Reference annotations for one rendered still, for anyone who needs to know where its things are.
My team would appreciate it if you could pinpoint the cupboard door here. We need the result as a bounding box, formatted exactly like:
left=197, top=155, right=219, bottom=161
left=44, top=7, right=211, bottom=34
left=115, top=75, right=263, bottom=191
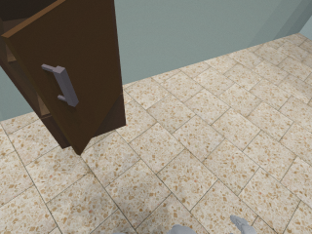
left=1, top=0, right=121, bottom=156

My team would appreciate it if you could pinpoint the handle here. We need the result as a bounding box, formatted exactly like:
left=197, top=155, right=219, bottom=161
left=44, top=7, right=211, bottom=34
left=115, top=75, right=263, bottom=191
left=41, top=64, right=79, bottom=107

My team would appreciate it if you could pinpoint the robot right hand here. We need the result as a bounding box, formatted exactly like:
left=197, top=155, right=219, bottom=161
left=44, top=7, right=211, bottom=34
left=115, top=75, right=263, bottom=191
left=229, top=214, right=257, bottom=234

